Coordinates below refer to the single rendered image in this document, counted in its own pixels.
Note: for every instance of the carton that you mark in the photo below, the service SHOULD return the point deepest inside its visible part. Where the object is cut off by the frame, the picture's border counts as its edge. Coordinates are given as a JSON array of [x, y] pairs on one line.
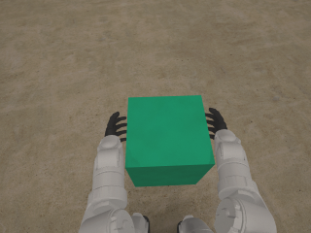
[[167, 140]]

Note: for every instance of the right robot forearm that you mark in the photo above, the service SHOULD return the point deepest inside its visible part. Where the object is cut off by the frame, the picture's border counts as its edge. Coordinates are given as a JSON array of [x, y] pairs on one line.
[[235, 178]]

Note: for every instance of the left robot forearm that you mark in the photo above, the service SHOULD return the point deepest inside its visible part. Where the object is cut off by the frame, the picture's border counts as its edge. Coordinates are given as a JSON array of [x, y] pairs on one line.
[[108, 179]]

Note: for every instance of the robot right hand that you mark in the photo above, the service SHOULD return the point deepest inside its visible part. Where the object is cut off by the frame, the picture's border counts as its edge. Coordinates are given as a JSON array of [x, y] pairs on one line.
[[217, 121]]

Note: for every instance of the right robot shin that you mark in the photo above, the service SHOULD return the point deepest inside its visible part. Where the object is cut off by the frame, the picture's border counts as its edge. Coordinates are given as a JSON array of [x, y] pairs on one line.
[[188, 216]]

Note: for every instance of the left robot upper arm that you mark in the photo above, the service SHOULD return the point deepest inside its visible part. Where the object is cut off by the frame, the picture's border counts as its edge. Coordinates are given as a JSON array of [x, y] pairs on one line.
[[116, 220]]

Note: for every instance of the right robot thigh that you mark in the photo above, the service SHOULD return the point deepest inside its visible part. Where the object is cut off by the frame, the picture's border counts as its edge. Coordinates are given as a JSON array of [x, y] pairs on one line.
[[194, 225]]

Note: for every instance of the robot left hand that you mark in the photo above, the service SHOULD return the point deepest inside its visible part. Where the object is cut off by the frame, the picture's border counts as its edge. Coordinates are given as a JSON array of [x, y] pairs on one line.
[[112, 127]]

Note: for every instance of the right robot upper arm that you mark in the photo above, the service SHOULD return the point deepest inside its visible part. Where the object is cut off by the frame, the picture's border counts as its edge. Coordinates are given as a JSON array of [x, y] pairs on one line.
[[235, 215]]

